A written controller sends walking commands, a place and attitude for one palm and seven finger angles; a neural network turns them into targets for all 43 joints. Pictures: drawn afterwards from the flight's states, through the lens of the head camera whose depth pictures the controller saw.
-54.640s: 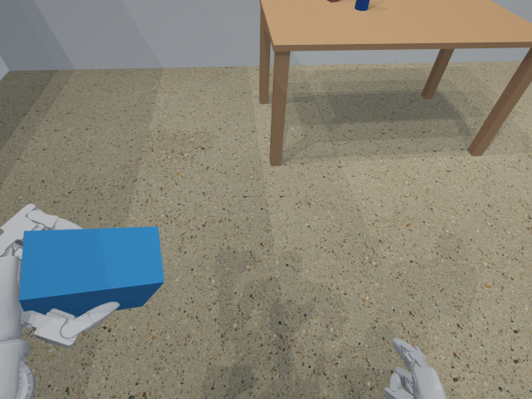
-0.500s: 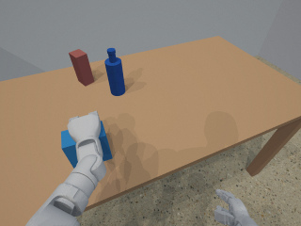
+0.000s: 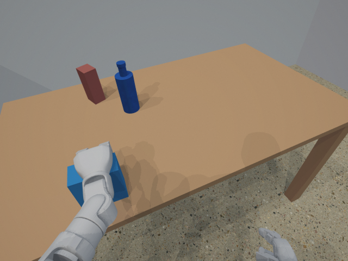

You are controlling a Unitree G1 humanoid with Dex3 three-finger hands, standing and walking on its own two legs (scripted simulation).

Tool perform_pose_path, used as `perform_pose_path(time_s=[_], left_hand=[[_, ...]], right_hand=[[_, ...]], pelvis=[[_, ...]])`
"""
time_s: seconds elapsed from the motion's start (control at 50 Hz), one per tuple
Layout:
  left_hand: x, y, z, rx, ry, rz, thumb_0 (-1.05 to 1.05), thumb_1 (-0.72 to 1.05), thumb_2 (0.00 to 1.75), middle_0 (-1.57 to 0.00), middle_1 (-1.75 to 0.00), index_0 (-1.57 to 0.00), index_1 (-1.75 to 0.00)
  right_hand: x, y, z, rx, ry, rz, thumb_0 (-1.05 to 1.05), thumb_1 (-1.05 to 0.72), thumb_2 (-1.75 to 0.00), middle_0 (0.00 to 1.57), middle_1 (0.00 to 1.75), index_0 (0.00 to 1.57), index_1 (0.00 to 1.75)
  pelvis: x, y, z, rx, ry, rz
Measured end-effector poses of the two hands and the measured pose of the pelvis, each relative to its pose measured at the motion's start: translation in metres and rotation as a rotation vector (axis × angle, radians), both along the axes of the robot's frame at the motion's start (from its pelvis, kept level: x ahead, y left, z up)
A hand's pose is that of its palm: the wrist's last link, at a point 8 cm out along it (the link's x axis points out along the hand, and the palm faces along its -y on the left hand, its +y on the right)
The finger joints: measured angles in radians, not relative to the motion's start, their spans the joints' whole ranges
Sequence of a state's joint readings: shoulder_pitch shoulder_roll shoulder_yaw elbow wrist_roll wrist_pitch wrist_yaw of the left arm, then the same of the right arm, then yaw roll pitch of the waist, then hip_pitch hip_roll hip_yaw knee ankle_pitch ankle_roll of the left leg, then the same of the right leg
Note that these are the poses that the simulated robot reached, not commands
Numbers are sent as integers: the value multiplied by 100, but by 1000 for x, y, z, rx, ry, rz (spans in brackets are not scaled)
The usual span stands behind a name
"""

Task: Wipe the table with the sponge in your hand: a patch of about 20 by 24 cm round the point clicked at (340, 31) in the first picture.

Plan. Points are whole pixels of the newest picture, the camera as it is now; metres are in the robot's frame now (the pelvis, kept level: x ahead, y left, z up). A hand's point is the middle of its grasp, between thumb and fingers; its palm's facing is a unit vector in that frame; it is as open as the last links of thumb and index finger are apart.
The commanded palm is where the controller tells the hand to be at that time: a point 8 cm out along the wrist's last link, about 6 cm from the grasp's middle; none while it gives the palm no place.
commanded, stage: wipe back along the third lane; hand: left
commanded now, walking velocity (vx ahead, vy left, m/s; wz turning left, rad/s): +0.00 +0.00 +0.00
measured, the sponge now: (101, 186) +0.31 +0.24 -0.03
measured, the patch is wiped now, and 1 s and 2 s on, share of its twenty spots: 0.95 0.95 0.95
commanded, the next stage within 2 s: slide back across to the middle lane in 1.22 s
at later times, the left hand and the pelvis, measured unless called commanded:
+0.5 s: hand (106, 182) +0.30 +0.21 +0.02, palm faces -0.01 -0.04 -1.00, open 10.6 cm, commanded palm +0.25 +0.18 +0.05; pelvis +0.00 -0.01 +0.00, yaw +0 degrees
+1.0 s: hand (106, 183) +0.30 +0.21 +0.02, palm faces +0.01 -0.04 -1.00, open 10.6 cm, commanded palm +0.25 +0.17 +0.05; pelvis +0.00 +0.00 +0.00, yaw +0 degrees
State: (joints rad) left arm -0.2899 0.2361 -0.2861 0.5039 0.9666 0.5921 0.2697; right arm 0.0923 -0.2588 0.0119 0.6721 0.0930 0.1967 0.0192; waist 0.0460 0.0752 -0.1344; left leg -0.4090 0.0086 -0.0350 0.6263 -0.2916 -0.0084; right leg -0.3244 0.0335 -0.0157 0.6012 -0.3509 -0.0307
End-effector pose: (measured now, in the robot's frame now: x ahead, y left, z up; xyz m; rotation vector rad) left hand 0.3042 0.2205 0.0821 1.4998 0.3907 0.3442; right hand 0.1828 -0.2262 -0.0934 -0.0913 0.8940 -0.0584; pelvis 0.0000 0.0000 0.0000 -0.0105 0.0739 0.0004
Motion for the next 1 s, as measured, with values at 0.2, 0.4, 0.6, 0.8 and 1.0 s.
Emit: perform_pose_path(time_s=[0.2, 0.4, 0.6, 0.8, 1.0], left_hand=[[-16, -11, 0, 6, -18, -28, 0, -49, 104, -61, -139, -62, -139], [-25, -19, -1, 5, -24, -35, 0, -49, 104, -61, -138, -62, -139], [-23, -19, -3, 3, -11, -28, 1, -50, 104, -62, -137, -63, -137], [-27, -20, -3, -1, -34, -31, 0, -50, 104, -62, -137, -63, -138], [-28, -21, -3, 4, -32, -34, 0, -49, 104, -61, -138, -62, -138]], right_hand=[[3, -2, 3, 20, -37, 6, 1, -91, -90, 19, 30, 19, 29], [27, 11, 12, 54, -93, 51, 1, -91, -90, 19, 30, 19, 29], [41, 17, 16, 53, -110, 77, 1, -91, -90, 20, 30, 19, 30], [33, 12, 13, 50, -89, 61, 1, -91, -90, 19, 30, 19, 30], [23, 10, 11, 47, -78, 47, 1, -91, -90, 19, 30, 19, 29]], pelvis=[[-2, -4, -1, 4, -18, 0], [-1, -5, -1, 8, -26, 2], [0, -6, -2, 9, -21, 4], [1, -5, -3, 8, -23, -1], [-4, -2, -3, 8, -26, -2]])
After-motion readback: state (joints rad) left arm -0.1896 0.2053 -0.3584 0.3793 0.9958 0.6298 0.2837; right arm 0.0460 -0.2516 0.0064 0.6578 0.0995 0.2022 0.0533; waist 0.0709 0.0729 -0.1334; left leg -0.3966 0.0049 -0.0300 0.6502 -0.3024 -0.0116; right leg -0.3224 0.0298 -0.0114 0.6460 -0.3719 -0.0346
